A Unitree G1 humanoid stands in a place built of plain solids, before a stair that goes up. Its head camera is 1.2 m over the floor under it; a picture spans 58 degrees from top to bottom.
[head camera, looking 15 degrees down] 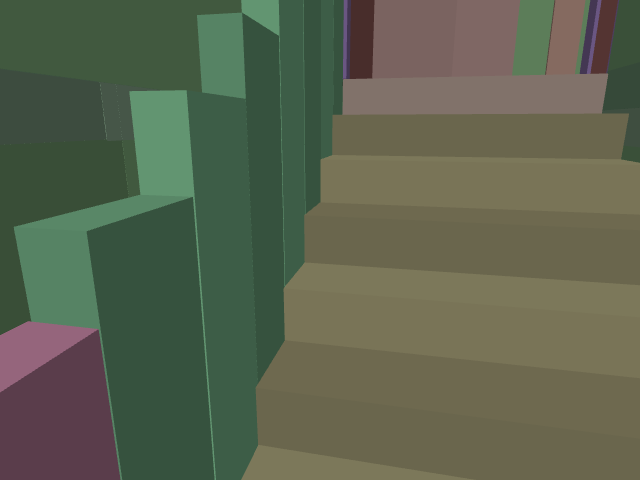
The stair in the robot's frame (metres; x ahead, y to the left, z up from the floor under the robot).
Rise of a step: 0.18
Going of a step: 0.26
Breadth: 1.19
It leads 12 degrees to the right of straight ahead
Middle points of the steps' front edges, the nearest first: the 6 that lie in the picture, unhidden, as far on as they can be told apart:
0.87 -0.41 0.53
1.13 -0.47 0.71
1.39 -0.52 0.89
1.65 -0.58 1.06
1.91 -0.64 1.24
2.16 -0.69 1.42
